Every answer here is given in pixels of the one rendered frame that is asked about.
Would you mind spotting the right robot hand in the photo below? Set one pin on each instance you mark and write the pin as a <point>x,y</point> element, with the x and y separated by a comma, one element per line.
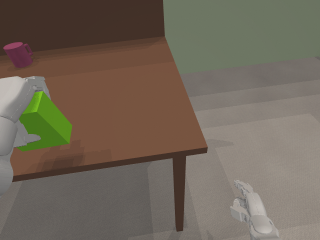
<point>243,209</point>

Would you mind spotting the table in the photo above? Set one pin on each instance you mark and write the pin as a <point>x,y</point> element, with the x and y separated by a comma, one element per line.
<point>109,70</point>

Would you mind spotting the left robot hand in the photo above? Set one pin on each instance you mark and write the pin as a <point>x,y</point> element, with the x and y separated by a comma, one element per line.
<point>16,94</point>

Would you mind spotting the right robot forearm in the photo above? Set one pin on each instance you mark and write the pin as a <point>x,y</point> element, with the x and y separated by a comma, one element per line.
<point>262,228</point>

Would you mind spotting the left robot forearm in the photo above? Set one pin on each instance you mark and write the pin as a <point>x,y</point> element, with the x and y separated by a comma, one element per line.
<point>8,131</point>

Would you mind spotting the sponge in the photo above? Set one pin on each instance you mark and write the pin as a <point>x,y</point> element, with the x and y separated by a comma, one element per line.
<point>44,119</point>

